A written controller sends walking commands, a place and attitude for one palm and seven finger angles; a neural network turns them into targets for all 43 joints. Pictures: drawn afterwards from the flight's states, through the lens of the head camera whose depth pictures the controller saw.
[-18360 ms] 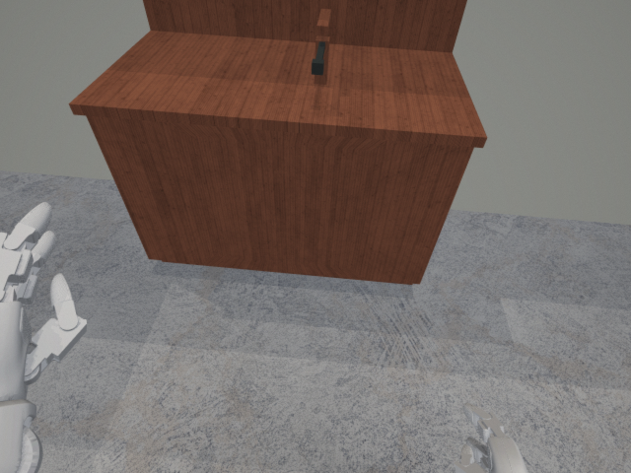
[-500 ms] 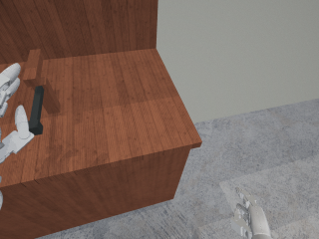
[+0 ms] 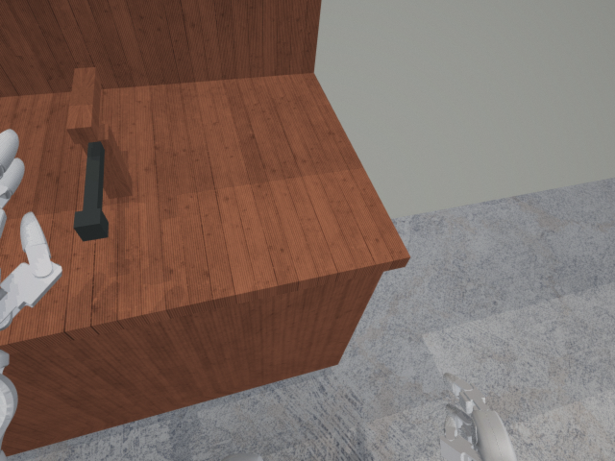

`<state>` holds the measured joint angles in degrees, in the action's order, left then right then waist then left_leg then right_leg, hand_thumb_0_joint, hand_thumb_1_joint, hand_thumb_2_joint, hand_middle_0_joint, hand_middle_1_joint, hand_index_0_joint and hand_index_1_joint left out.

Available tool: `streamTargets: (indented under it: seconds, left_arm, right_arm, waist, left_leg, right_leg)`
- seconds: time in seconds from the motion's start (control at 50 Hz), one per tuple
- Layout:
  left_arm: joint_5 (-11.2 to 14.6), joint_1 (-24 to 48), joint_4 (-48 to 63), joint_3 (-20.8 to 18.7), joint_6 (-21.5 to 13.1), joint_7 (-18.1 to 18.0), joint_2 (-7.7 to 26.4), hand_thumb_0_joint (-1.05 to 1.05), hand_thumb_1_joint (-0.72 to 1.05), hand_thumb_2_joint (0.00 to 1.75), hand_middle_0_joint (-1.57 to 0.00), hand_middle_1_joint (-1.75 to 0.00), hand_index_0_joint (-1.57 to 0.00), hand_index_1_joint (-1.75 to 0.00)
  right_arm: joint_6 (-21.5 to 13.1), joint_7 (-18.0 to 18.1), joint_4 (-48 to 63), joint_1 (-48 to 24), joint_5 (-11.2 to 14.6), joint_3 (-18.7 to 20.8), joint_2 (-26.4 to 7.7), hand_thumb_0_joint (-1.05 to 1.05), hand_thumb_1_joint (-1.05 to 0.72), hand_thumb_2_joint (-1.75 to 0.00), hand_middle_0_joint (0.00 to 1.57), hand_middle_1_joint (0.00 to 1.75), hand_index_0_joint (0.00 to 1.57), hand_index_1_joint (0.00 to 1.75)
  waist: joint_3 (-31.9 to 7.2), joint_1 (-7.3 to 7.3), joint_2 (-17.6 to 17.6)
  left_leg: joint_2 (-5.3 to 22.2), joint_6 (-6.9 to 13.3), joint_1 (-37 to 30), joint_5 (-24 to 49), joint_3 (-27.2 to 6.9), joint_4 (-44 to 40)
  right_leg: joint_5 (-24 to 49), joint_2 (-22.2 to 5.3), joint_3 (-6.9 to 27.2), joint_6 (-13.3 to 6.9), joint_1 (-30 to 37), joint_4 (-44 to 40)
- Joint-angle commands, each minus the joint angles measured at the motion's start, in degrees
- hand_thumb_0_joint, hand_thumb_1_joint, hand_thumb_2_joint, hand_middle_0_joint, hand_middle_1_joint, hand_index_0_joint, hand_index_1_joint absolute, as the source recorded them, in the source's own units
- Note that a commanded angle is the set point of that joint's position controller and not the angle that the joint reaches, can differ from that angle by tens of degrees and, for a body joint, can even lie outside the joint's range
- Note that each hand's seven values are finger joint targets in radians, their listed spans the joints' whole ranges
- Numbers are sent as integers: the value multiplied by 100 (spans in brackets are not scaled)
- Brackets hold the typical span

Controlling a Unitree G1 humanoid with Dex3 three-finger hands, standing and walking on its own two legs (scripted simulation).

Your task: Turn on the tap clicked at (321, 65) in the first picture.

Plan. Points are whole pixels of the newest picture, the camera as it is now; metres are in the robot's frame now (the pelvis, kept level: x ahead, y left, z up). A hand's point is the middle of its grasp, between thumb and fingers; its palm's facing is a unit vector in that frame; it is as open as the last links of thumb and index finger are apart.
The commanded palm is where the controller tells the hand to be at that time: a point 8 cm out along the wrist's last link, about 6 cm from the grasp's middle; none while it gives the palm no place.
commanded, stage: come to a stop and stand still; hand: left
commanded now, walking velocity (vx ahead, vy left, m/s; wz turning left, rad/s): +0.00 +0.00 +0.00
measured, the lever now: (91, 224) +0.34 +0.30 +0.09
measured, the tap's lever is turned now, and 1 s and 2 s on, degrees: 0 0 0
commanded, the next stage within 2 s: look again from close up in 0.46 s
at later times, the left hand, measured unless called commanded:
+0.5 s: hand (76, 250) +0.26 +0.25 +0.17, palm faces +0.34 -0.86 -0.39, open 7.5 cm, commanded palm +0.20 +0.29 +0.18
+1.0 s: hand (47, 245) +0.25 +0.26 +0.19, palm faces +0.39 -0.80 -0.46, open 7.5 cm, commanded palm +0.18 +0.28 +0.18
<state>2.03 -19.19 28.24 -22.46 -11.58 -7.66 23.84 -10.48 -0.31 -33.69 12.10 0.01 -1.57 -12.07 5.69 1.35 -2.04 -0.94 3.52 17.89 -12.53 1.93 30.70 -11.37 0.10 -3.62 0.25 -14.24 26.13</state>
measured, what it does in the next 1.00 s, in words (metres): stands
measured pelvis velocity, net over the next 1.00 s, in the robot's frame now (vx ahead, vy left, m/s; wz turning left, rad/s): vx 0.01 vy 0.00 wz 0.03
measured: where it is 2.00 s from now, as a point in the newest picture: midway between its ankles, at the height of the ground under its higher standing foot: outside the picture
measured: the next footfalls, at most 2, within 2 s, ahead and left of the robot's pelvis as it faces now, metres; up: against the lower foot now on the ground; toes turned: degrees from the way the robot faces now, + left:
none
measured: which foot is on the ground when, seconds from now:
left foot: down 0.00-1.00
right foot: down 0.00-1.00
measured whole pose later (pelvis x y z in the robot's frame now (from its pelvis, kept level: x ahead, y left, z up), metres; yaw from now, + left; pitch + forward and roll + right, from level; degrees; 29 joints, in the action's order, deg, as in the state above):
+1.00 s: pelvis +0.01 +0.00 +0.00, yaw +2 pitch -2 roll -1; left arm 0.5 -12.9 21.9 -19.8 -9.7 -3.7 28.4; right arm -5.8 3.5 -31.3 13.7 -0.1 -2.9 -12.3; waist 3.7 2.8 -0.7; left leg -2.4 3.4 13.9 -12.5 1.2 28.4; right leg -12.9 -0.2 -2.4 -0.2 -10.7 26.0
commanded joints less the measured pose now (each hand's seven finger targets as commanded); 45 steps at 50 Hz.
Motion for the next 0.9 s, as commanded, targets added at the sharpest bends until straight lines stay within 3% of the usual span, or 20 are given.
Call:
streamTargets:
  seconds: [0.0, 0.12, 0.16, 0.22, 0.24, 0.28, 0.32, 0.34, 0.36, 0.42, 0.44, 0.52, 0.54, 0.62, 0.64, 0.72, 0.74, 0.82, 0.84, 0.88]
  left_arm:
    - [76, -668, 1175, -476, -483, -29, 570, 0, 90, 90, -20, -30, -20, -30]
    - [11, -253, 544, -559, -265, 36, 694, 0, 90, 90, -20, -30, -20, -30]
    - [-7, 89, 613, -320, -231, 90, 530, 0, 90, 90, -20, -30, -20, -30]
    - [-65, 533, 1208, -424, -204, 68, 831, 0, 90, 90, -20, -30, -20, -30]
    - [-46, 527, 1353, -172, -218, 90, 534, 0, 90, 90, -20, -30, -20, -30]
    - [-48, 438, 1686, -189, -218, 71, 629, 0, 90, 90, -20, -30, -20, -30]
    - [-75, 226, 1902, -508, -188, 3, 953, 0, 90, 90, -20, -30, -20, -30]
    - [-39, 10, 1847, -308, -204, 26, 629, 0, 90, 90, -20, -30, -20, -30]
    - [-26, -40, 1849, -401, -215, 20, 751, 0, 90, 90, -20, -30, -20, -30]
    - [15, -618, 1339, -746, -152, 4, 897, 0, 90, 90, -20, -30, -20, -30]
    - [60, -719, 1213, -496, -168, 58, 558, 0, 90, 90, -20, -30, -20, -30]
    - [110, -744, 884, -620, -115, 89, 700, 0, 90, 90, -20, -30, -20, -30]
    - [128, -674, 836, -348, -135, 134, 430, 0, 90, 90, -20, -30, -20, -30]
    - [87, -254, 1065, -389, -113, 91, 686, 0, 90, 90, -20, -30, -20, -30]
    - [94, -176, 1051, -126, -133, 116, 417, 0, 90, 90, -20, -30, -20, -30]
    - [32, 85, 1399, -395, -135, 20, 834, 0, 90, 90, -20, -30, -20, -30]
    - [60, 17, 1314, -197, -153, 38, 571, 0, 90, 90, -20, -30, -20, -30]
    - [68, -208, 1274, -485, -148, -6, 818, 0, 90, 90, -20, -30, -20, -30]
    - [94, -235, 1192, -255, -176, 28, 531, 0, 90, 90, -20, -30, -20, -30]
    - [111, -312, 1023, -303, -183, 46, 566, 0, 90, 90, -20, -30, -20, -30]
  right_arm:
    - [-260, 0, 867, -456, 39, 361, -778, 0, -90, -90, 20, 30, 20, 30]
    - [78, 114, 866, -462, 64, 359, -788, 0, -90, -90, 20, 30, 20, 30]
    - [124, 148, 951, -479, 69, 340, -738, 0, -90, -90, 20, 30, 20, 30]
    - [137, 176, 1012, -643, 54, 316, -742, 0, -90, -90, 20, 30, 20, 30]
    - [125, 167, 1043, -647, 36, 286, -680, 0, -90, -90, 20, 30, 20, 30]
    - [86, 146, 1089, -666, 29, 282, -680, 0, -90, -90, 20, 30, 20, 30]
    - [76, 137, 1051, -681, 29, 297, -699, 0, -90, -90, 20, 30, 20, 30]
    - [91, 121, 1069, -669, 12, 267, -619, 0, -90, -90, 20, 30, 20, 30]
    - [97, 118, 1084, -641, 23, 281, -652, 0, -90, -90, 20, 30, 20, 30]
    - [195, 135, 1041, -570, 45, 306, -668, 0, -90, -90, 20, 30, 20, 30]
    - [247, 131, 1047, -541, 36, 292, -616, 0, -90, -90, 20, 30, 20, 30]
    - [323, 191, 1064, -570, 111, 323, -685, 0, -90, -90, 20, 30, 20, 30]
    - [346, 193, 1045, -518, 83, 311, -683, 0, -90, -90, 20, 30, 20, 30]
    - [299, 257, 1067, -668, 117, 314, -696, 0, -90, -90, 20, 30, 20, 30]
    - [299, 255, 1057, -622, 81, 297, -689, 0, -90, -90, 20, 30, 20, 30]
    - [224, 283, 1055, -704, 100, 309, -701, 0, -90, -90, 20, 30, 20, 30]
    - [230, 282, 1057, -667, 65, 288, -655, 0, -90, -90, 20, 30, 20, 30]
    - [206, 281, 1030, -656, 96, 321, -676, 0, -90, -90, 20, 30, 20, 30]
    - [224, 268, 1021, -609, 60, 297, -652, 0, -90, -90, 20, 30, 20, 30]
    - [207, 266, 1040, -580, 87, 312, -649, 0, -90, -90, 20, 30, 20, 30]
  waist:
    - [-1257, 18, 352]
    - [-992, -55, 333]
    - [-994, -68, 230]
    - [-1266, -33, 510]
    - [-1314, -41, 606]
    - [-1494, -16, 905]
    - [-1652, 25, 1110]
    - [-1624, 2, 1033]
    - [-1585, -10, 1049]
    - [-1503, 8, 835]
    - [-1488, -37, 674]
    - [-1301, -54, 413]
    - [-1238, -83, 378]
    - [-1179, -58, 486]
    - [-1130, -77, 459]
    - [-1174, -24, 786]
    - [-1115, -39, 683]
    - [-1167, -21, 776]
    - [-1098, -39, 703]
    - [-1007, -50, 682]
  left_leg:
    - [573, -243, -372, -177, -682, -878]
    - [800, -280, -522, 402, -737, -1085]
    - [780, -275, -557, 530, -687, -1033]
    - [737, -226, -758, 810, -621, -932]
    - [718, -233, -827, 1092, -621, -884]
    - [710, -250, -986, 1537, -591, -768]
    - [707, -291, -1065, 1941, -601, -651]
    - [701, -299, -1052, 2038, -568, -626]
    - [705, -327, -1008, 2125, -583, -619]
    - [715, -364, -905, 2121, -582, -614]
    - [715, -336, -878, 2020, -516, -595]
    - [719, -335, -771, 1541, -543, -766]
    - [719, -308, -706, 1386, -530, -799]
    - [692, -265, -723, 733, -549, -966]
    - [679, -240, -647, 626, -542, -987]
    - [664, -246, -620, 409, -622, -1073]
    - [659, -216, -535, 355, -603, -1075]
    - [634, -262, -604, 449, -645, -1043]
    - [641, -257, -519, 356, -640, -1079]
    - [655, -262, -484, 191, -683, -1145]
  right_leg:
    - [347, -306, 418, -202, 437, -292]
    - [533, -196, 338, -67, 268, -146]
    - [611, -234, 331, -61, 337, -190]
    - [852, -280, 390, -94, 534, -163]
    - [950, -291, 342, -110, 570, -155]
    - [1031, -306, 365, -136, 653, -155]
    - [1162, -303, 370, -157, 741, -108]
    - [1165, -306, 318, -161, 736, -146]
    - [1166, -309, 318, -167, 753, -159]
    - [1256, -315, 320, -165, 783, -228]
    - [1291, -325, 293, -157, 771, -294]
    - [1231, -358, 364, -120, 733, -400]
    - [1187, -345, 329, -111, 715, -446]
    - [964, -387, 453, -106, 686, -497]
    - [945, -379, 417, -113, 694, -532]
    - [811, -396, 471, -128, 819, -485]
    - [819, -392, 422, -128, 831, -533]
    - [796, -421, 493, -160, 853, -555]
    - [731, -403, 433, -156, 830, -590]
    - [602, -402, 471, -153, 769, -631]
